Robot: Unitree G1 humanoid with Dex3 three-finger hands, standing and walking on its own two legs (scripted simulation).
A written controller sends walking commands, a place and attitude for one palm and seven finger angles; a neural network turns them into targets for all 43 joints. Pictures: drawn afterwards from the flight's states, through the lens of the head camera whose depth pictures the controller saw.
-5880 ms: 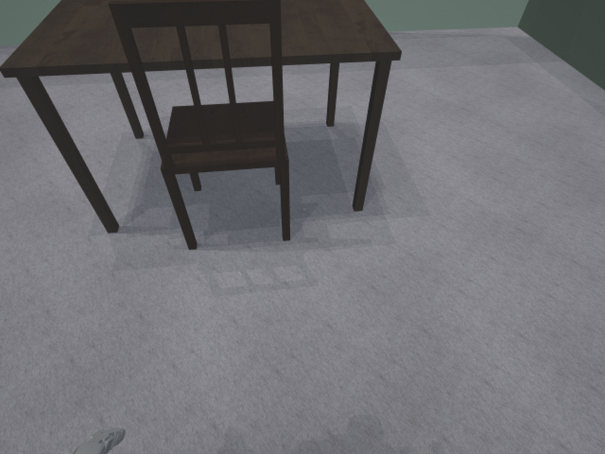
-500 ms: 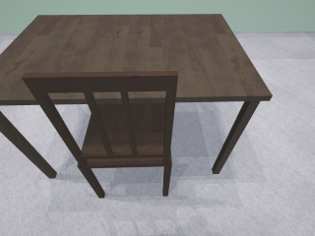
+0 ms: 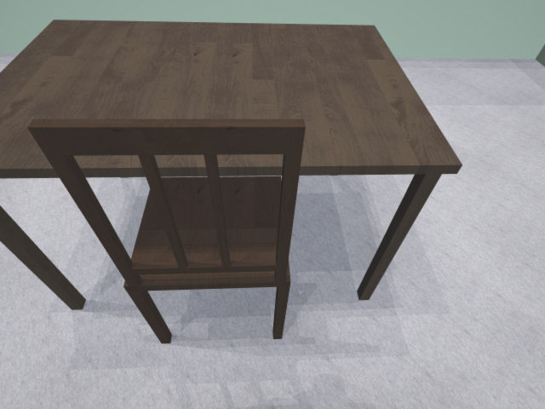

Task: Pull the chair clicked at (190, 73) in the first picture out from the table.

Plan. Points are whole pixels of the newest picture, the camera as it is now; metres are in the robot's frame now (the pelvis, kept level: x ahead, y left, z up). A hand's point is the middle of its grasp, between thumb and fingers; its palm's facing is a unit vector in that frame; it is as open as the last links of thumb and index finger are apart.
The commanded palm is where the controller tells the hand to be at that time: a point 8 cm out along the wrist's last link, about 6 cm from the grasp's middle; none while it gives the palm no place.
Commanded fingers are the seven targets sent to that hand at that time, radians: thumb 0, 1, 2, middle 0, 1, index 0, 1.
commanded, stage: look again from close up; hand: left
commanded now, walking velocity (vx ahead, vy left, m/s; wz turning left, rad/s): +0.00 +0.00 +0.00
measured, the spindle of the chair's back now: (167, 219) +0.47 +0.24 -0.06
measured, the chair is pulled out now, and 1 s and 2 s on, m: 0.00 0.00 0.00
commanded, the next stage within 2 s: raise the hand toward the chair's back in 0.18 s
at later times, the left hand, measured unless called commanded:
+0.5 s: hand (155, 346) +0.20 +0.18 +0.00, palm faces +0.21 -0.97 -0.14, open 7.8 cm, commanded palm +0.10 +0.23 -0.06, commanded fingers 0.00 0.62 0.78 -0.17 -0.26 -0.17 -0.26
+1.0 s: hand (171, 388) +0.16 +0.15 -0.05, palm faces -0.07 -1.00 -0.03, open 11.8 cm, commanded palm +0.12 +0.23 -0.05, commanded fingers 0.00 0.04 0.53 -0.11 -0.16 -0.11 -0.16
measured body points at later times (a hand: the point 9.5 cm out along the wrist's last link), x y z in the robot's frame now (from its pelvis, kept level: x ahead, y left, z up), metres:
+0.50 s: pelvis -0.03 -0.01 -0.02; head -0.02 -0.03 +0.43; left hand +0.19 +0.23 +0.01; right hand +0.11 -0.25 -0.13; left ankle +0.04 +0.11 -0.73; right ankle -0.08 -0.11 -0.73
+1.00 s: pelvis -0.08 -0.03 -0.11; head -0.02 -0.03 +0.34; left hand +0.16 +0.21 -0.05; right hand +0.12 -0.24 -0.20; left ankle +0.04 +0.11 -0.73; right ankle -0.08 -0.12 -0.73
